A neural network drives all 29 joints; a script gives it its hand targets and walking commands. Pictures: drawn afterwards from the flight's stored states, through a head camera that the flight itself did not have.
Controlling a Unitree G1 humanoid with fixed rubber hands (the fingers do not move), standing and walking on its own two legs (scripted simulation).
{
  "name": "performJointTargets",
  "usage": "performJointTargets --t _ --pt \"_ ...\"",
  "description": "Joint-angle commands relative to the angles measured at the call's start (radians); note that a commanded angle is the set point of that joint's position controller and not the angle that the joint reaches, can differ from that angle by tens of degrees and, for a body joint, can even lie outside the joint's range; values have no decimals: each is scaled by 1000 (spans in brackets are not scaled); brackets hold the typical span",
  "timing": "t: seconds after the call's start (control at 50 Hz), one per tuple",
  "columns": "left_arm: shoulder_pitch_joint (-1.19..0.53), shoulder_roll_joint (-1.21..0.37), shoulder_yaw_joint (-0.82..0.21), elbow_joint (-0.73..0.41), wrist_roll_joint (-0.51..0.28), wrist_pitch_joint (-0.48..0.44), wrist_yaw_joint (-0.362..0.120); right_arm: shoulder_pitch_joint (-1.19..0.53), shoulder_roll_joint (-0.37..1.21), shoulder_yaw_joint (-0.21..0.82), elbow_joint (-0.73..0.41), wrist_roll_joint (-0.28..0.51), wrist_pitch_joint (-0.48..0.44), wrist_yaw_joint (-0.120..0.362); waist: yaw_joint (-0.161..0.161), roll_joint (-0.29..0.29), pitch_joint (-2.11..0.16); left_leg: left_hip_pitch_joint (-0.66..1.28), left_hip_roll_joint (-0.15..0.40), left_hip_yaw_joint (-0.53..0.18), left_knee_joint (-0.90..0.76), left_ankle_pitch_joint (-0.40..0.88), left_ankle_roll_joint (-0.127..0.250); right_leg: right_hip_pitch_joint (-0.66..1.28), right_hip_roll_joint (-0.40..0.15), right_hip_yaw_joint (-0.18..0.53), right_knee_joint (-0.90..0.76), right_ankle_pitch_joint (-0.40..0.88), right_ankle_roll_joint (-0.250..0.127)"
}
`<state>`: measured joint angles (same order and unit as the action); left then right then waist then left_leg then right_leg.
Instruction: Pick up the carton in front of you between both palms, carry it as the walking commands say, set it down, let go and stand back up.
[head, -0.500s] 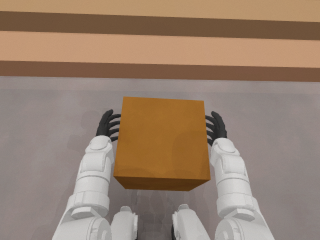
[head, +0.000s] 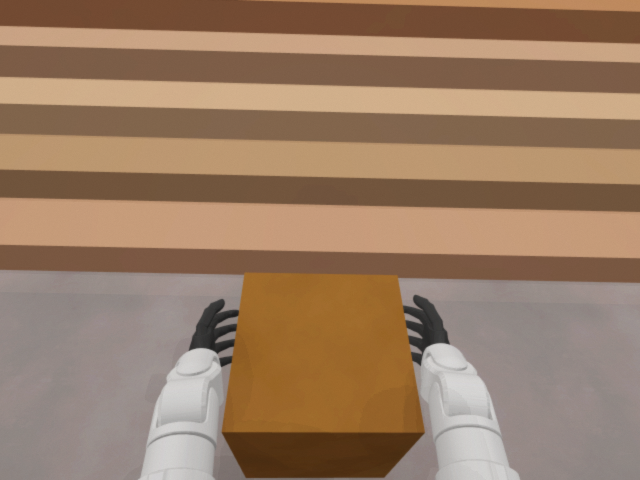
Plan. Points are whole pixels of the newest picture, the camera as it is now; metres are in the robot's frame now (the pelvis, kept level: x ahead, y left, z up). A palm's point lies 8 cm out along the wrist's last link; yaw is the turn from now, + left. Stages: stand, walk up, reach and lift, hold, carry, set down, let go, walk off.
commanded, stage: reach and lift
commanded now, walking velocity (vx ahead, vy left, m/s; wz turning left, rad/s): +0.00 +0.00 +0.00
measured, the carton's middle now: (318, 380) +0.30 +0.00 -0.06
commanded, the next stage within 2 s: hold in 1.06 s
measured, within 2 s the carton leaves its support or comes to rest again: neither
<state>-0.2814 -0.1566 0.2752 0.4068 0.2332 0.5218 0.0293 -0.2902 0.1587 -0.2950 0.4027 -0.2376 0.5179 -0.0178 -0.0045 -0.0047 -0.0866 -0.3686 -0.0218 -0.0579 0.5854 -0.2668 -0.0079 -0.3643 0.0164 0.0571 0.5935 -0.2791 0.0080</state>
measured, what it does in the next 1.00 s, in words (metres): stands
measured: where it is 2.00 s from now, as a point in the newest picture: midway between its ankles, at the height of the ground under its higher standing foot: outside the picture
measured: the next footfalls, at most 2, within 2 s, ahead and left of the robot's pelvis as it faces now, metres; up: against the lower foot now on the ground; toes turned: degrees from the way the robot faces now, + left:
left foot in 1.94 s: +0.15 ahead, +0.10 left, +0.00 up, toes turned +10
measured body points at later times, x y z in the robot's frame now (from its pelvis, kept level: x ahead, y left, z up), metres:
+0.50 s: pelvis -0.01 +0.00 +0.01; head -0.03 +0.00 +0.46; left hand +0.31 +0.15 +0.03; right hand +0.31 -0.15 +0.03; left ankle +0.02 +0.13 -0.73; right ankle +0.02 -0.12 -0.73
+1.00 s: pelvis +0.01 +0.00 +0.02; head -0.02 +0.00 +0.46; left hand +0.31 +0.15 +0.04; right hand +0.31 -0.15 +0.04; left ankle +0.02 +0.13 -0.73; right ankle +0.02 -0.12 -0.73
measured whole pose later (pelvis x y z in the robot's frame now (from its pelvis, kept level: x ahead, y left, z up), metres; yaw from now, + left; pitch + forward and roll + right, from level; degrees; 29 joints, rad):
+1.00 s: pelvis +0.01 +0.00 +0.02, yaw +0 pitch -6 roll +0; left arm -0.26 -0.15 0.22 0.28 0.28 0.69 0.00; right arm -0.27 0.15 -0.24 0.29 -0.28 0.68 0.01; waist 0.00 0.00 0.02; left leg -0.08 -0.02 -0.06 0.37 -0.19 -0.01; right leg -0.08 0.01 0.06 0.38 -0.20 0.01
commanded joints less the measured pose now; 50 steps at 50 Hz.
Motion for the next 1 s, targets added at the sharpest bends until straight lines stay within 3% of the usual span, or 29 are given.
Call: performJointTargets --t 0.0,0.12,0.18,0.36,0.76,0.98 --pt "-515 -967 -590 -33 -193 24 -258 -461 998 590 20 181 37 254 1 -4 -234 212 -72 -21 -128 227 12 185 72 25 -139 245 -8" --pt "-549 -938 -480 20 -142 67 -278 -497 961 480 75 133 79 268 1 -5 -79 204 -66 -11 -183 52 24 170 59 19 -198 68 -17" --pt "-621 -949 -472 16 -141 61 -289 -567 977 472 70 131 72 276 0 -3 -95 215 -63 -6 -178 24 27 172 56 15 -197 31 -22" --pt "-659 -967 -504 -13 -153 57 -288 -618 984 512 37 145 67 282 4 7 -179 255 -62 -5 -188 68 22 233 64 8 -194 84 -16" --pt "-478 -937 -557 -144 -185 103 -265 -440 936 558 -99 176 108 268 3 9 -179 363 -70 -18 -234 303 5 325 77 14 -239 305 -4" --pt "-465 -920 -571 -190 -198 128 -264 -424 928 576 -147 189 135 261 4 3 -155 369 -72 -18 -246 293 7 335 77 17 -251 300 0"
